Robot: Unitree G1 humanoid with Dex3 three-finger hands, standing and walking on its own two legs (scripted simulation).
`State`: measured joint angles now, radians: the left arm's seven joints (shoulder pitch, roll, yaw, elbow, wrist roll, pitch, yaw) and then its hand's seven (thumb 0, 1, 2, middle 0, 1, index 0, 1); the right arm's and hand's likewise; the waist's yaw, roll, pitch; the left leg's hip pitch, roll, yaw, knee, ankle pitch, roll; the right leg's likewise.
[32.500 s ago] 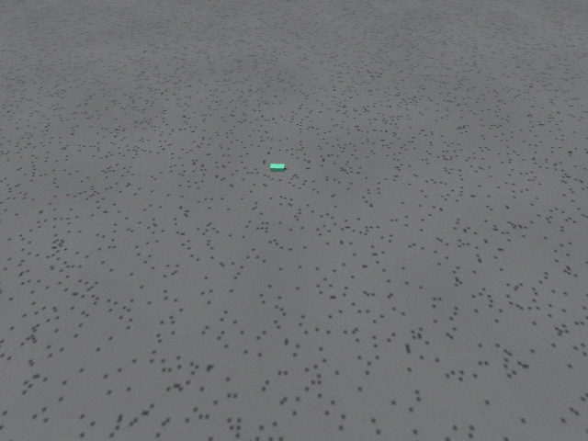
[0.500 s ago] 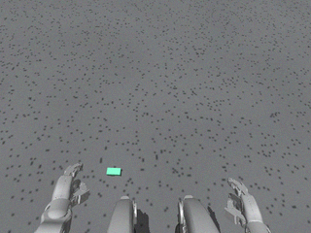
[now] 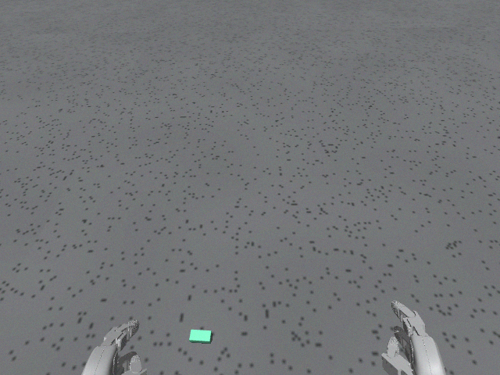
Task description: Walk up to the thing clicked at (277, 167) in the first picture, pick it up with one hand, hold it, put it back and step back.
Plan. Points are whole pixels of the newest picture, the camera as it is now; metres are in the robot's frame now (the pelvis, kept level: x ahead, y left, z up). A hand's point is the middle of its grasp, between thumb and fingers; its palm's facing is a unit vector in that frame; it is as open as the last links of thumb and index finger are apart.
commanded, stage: home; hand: left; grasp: from above
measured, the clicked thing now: (200, 336) +0.42 +0.20 -0.70
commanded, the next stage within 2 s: stand in 1.88 s
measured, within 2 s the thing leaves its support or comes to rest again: neither
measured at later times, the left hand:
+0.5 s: hand out of the picture +0.16 +0.17 -0.04, palm faces +0.04 -0.98 -0.21, open 7.4 cm
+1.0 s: hand out of the picture +0.16 +0.17 -0.04, palm faces +0.04 -0.98 -0.21, open 7.4 cm
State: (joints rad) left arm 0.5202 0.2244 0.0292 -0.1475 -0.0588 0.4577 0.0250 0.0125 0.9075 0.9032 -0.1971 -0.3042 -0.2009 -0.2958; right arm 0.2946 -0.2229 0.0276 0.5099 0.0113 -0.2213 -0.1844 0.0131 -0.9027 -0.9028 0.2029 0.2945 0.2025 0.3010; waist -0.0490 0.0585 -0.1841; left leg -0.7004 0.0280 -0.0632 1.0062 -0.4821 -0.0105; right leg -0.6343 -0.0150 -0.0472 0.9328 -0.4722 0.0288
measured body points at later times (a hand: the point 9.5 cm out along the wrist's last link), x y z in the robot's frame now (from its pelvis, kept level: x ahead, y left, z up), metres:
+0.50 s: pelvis +0.00 -0.01 +0.00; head +0.01 -0.01 +0.45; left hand +0.16 +0.22 -0.03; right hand +0.15 -0.25 -0.07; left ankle +0.01 +0.12 -0.68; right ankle +0.00 -0.14 -0.68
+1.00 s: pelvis +0.00 -0.01 +0.00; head +0.01 -0.01 +0.45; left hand +0.16 +0.22 -0.03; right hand +0.16 -0.26 -0.06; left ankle +0.01 +0.12 -0.68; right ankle +0.00 -0.14 -0.68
